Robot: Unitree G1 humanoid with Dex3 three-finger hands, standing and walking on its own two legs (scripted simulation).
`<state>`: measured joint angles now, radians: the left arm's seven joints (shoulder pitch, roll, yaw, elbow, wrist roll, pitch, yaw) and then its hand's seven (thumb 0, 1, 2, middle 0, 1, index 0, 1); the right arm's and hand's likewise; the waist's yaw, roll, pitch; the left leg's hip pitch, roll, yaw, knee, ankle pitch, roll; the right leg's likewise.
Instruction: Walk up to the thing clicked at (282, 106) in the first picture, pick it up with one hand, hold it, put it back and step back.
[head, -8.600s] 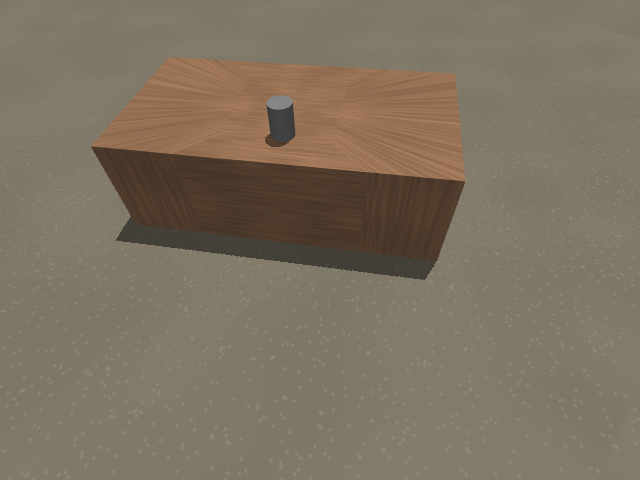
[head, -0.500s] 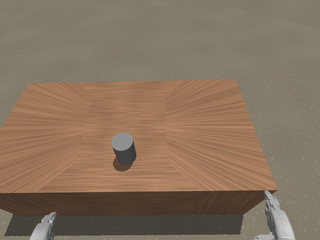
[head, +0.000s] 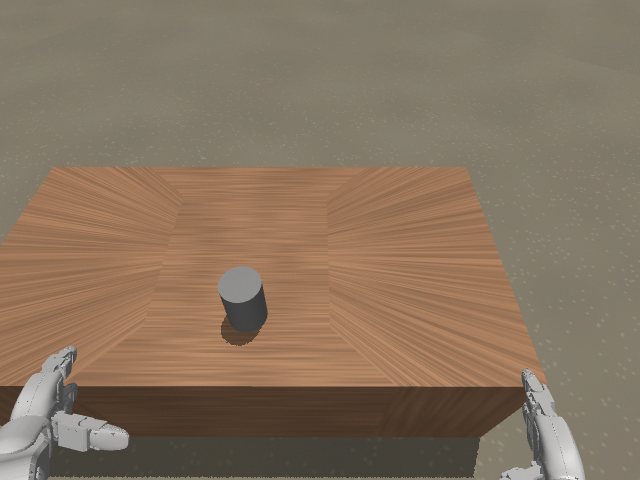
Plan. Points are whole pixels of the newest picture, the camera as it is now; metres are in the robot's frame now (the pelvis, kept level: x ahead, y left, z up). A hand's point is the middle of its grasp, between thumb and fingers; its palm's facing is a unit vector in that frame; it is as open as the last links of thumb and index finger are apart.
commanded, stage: go down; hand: left
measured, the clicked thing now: (244, 300) +0.52 +0.16 -0.26
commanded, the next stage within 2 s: approach in 1.22 s
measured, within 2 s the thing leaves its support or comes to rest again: neither
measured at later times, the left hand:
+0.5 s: hand (74, 320) +0.33 +0.33 +0.02, palm faces +0.12 -0.98 -0.13, open 17.5 cm
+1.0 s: hand (69, 283) +0.38 +0.34 +0.04, palm faces +0.11 -0.99 -0.09, open 17.5 cm
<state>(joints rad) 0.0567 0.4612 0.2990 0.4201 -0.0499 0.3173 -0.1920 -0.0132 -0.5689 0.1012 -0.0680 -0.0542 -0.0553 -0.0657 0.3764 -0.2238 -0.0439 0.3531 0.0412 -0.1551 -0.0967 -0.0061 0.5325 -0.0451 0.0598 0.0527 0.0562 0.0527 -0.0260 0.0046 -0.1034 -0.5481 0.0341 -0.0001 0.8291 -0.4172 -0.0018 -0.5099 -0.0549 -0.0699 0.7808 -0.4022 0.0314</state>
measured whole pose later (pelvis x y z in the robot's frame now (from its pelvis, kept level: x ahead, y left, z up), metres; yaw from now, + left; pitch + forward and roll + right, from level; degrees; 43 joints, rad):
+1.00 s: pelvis -0.01 +0.01 -0.01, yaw -2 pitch +15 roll -3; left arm -0.53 0.75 0.52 1.10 -0.10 -0.13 -0.48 -0.02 -0.56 0.06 -0.06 -0.05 -0.06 -0.04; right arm 0.31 -0.26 0.00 0.41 0.02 -0.14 -0.06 -0.01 0.53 -0.05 0.06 0.05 0.06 0.05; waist -0.10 -0.01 -0.11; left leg -0.74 0.06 0.02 0.91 -0.42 0.01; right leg -0.70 -0.03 -0.05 0.82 -0.37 0.04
